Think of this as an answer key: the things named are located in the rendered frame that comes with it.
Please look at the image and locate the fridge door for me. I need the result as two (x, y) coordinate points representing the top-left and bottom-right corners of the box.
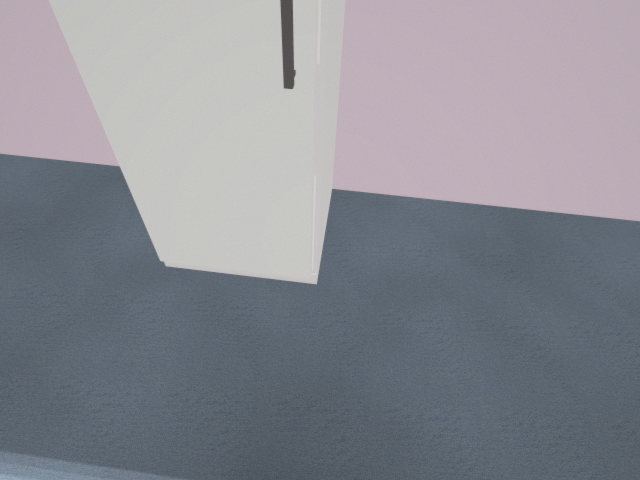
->
(49, 0), (319, 279)

